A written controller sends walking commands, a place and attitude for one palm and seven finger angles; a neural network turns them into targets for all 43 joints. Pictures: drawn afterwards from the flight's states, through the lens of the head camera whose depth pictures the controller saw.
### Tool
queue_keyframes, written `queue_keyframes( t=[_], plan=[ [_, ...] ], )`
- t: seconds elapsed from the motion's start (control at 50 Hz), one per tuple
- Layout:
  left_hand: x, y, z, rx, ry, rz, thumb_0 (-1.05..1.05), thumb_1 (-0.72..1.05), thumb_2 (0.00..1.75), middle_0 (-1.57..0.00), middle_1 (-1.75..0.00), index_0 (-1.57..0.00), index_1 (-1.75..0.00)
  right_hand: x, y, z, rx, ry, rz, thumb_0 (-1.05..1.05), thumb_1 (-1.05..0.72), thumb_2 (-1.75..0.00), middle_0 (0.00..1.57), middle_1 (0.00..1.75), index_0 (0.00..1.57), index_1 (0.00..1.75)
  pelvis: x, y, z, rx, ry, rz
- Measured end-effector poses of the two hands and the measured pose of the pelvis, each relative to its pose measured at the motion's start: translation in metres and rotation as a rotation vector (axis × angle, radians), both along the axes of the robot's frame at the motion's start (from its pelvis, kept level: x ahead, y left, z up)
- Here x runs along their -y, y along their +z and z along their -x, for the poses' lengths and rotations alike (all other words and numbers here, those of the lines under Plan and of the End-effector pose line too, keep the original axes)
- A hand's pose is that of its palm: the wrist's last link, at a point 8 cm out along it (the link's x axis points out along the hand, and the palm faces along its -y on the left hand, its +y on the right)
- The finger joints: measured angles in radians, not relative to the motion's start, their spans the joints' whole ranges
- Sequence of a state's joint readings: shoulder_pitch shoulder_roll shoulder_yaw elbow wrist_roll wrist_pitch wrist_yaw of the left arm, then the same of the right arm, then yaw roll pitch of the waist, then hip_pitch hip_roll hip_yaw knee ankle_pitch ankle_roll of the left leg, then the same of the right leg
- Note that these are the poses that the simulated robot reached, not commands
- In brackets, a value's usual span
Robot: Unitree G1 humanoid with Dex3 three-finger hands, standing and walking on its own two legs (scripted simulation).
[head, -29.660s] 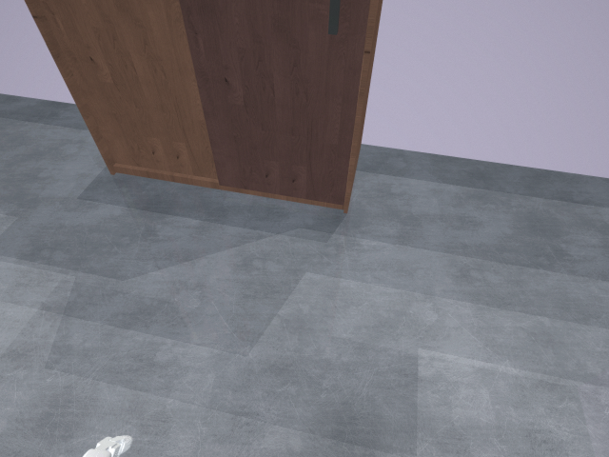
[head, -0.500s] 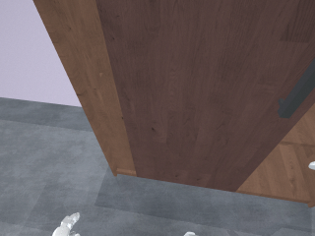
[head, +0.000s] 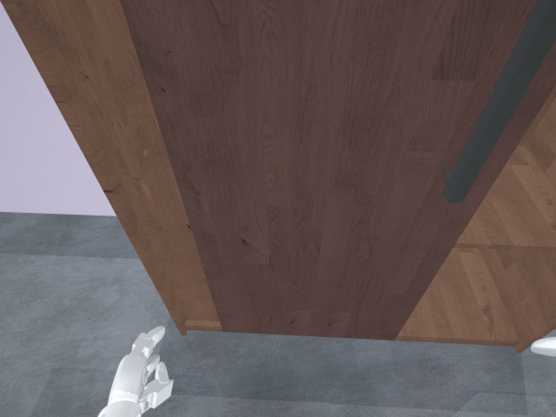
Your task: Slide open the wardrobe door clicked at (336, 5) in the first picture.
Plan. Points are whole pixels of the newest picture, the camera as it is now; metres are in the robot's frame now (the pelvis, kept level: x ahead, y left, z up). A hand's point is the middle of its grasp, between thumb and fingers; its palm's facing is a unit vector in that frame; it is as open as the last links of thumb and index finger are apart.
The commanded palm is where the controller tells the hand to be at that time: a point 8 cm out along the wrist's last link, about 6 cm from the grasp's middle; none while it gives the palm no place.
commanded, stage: draw the hand back to the body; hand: right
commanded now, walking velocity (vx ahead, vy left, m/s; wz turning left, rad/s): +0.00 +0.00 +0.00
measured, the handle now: (489, 108) +0.48 -0.31 +0.22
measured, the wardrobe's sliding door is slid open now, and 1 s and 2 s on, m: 0.44 0.44 0.44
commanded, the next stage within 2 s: step back with the hand held close in 1.64 s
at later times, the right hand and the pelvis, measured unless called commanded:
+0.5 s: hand out of the picture +0.21 -0.30 +0.16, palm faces +0.18 +0.98 -0.06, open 14.7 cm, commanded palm +0.16 -0.34 +0.17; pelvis +0.00 +0.01 +0.01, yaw +1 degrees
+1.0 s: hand (522, 269) +0.24 -0.27 +0.17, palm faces +0.47 +0.79 -0.40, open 11.4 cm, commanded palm +0.18 -0.29 +0.19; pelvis +0.03 +0.02 +0.02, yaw +3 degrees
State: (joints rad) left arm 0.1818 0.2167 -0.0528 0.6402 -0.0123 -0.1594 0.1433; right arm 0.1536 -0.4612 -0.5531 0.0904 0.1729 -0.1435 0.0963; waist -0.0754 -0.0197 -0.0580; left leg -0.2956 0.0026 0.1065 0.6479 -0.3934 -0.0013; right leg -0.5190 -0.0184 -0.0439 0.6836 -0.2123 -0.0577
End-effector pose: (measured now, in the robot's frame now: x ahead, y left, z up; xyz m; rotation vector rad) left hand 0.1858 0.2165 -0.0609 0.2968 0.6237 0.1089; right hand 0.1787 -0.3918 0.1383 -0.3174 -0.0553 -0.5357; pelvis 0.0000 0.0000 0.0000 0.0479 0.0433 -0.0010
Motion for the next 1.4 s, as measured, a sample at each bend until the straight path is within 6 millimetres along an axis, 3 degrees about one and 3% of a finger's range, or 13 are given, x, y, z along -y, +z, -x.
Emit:
queue_keyframes(
  t=[0.1,0.22,0.34,0.44,0.58,0.62,0.7,0.8,0.96,1.16,1.4],
  plan=[
    [0.000,-0.002,0.002,-0.003,-0.018,-0.001,0.01,0.91,0.90,-0.21,-0.30,-0.21,-0.30,-0.003,0.004,0.008,0.043,-0.001,-0.028,-0.01,0.55,-0.20,0.25,1.15,0.26,1.15,-0.003,0.000,0.003,0.012,-0.012,0.000],
    [-0.006,0.001,0.011,0.023,0.012,0.006,0.01,0.90,0.90,-0.21,-0.30,-0.21,-0.30,-0.019,0.001,-0.006,0.019,0.231,-0.231,-0.01,0.55,-0.20,0.25,1.15,0.25,1.15,-0.007,0.005,0.003,0.051,-0.019,-0.003],
    [-0.017,0.017,0.017,0.115,0.030,0.040,0.01,0.90,0.90,-0.21,-0.30,-0.21,-0.30,-0.033,0.017,-0.017,-0.038,0.404,-0.234,-0.01,0.55,-0.20,0.25,1.15,0.25,1.15,-0.010,0.009,0.002,0.072,0.001,0.001],
    [-0.026,0.023,0.021,0.160,0.037,0.060,0.01,0.90,0.90,-0.21,-0.30,-0.21,-0.30,-0.037,0.027,-0.008,-0.006,0.381,-0.231,-0.01,0.55,-0.20,0.25,1.15,0.25,1.15,-0.012,0.010,0.001,0.072,0.014,0.005],
    [-0.031,0.021,0.019,0.152,0.027,0.047,0.01,0.91,0.90,-0.21,-0.30,-0.21,-0.30,-0.051,0.017,0.007,-0.029,0.338,-0.253,-0.01,0.52,-0.21,0.25,1.13,0.25,1.13,-0.013,0.010,0.000,0.083,0.005,0.009],
    [-0.029,0.020,0.016,0.138,0.002,0.033,0.01,0.91,0.90,-0.21,-0.30,-0.21,-0.30,-0.054,0.020,0.007,-0.056,0.252,-0.149,-0.01,0.48,-0.23,0.25,1.11,0.25,1.11,-0.014,0.011,0.000,0.091,0.002,0.007],
    [-0.025,0.017,0.012,0.103,-0.016,0.034,0.01,0.91,0.90,-0.21,-0.30,-0.21,-0.30,-0.058,0.025,0.009,-0.055,0.075,0.002,-0.01,0.39,-0.28,0.24,1.05,0.25,1.05,-0.014,0.014,0.000,0.093,0.015,0.010],
    [-0.020,0.011,0.008,0.053,-0.017,0.048,0.01,0.91,0.90,-0.21,-0.30,-0.21,-0.30,-0.070,0.034,0.006,-0.014,0.007,0.085,-0.01,0.23,-0.35,0.24,0.96,0.24,0.96,-0.014,0.017,-0.008,0.096,0.026,0.024],
    [-0.019,0.004,-0.003,-0.010,0.004,0.073,0.01,0.91,0.90,-0.21,-0.30,-0.21,-0.30,-0.089,0.043,-0.012,-0.008,0.036,0.130,0.00,-0.05,-0.48,0.23,0.80,0.24,0.80,-0.015,0.021,-0.027,0.101,0.044,0.041],
    [-0.033,0.008,-0.025,-0.013,0.027,0.077,0.01,0.91,0.90,-0.21,-0.30,-0.21,-0.30,-0.114,0.052,-0.033,-0.008,0.109,0.144,0.01,-0.41,-0.66,0.22,0.59,0.23,0.59,-0.021,0.023,-0.047,0.095,0.059,0.053],
    [-0.045,0.012,-0.044,-0.012,0.031,0.089,0.01,0.91,0.90,-0.21,-0.30,-0.21,-0.30,-0.139,0.057,-0.042,-0.005,0.155,0.140,0.01,-0.79,-0.84,0.21,0.36,0.22,0.36,-0.034,0.023,-0.056,0.089,0.058,0.061]
  ],
)
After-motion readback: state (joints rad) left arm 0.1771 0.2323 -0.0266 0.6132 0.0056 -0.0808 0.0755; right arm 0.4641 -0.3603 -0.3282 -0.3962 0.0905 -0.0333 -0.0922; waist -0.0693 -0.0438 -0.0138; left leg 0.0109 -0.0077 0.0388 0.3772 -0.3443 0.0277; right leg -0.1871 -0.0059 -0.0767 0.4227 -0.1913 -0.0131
